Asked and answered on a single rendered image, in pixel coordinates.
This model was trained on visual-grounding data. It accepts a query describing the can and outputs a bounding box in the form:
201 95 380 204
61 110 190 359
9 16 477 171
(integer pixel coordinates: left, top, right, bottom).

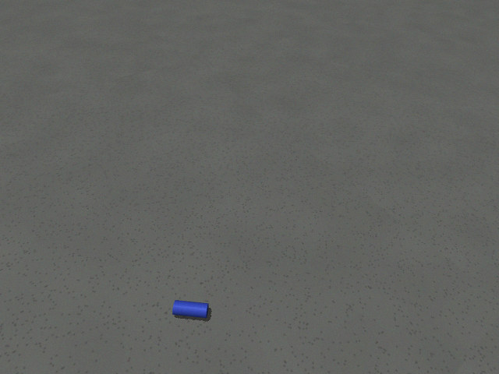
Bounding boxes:
172 300 209 318

